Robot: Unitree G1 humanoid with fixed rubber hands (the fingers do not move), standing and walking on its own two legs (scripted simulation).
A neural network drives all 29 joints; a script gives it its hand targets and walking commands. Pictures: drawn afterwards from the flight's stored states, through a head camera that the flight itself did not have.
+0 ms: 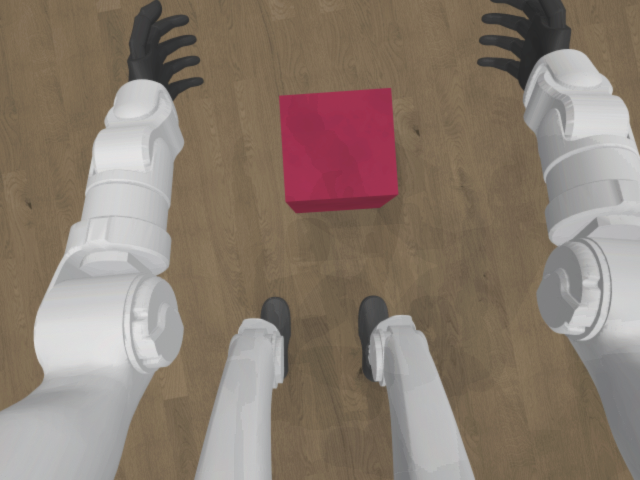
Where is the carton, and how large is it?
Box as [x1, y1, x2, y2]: [279, 88, 397, 212]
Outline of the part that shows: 390,88 279,96 285,201 295,212 379,207 397,194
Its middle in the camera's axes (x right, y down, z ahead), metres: +0.04 -0.17 +0.84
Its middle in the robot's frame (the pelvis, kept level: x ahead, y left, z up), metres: +0.55 -0.02 -0.53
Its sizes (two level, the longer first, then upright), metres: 0.210 0.200 0.250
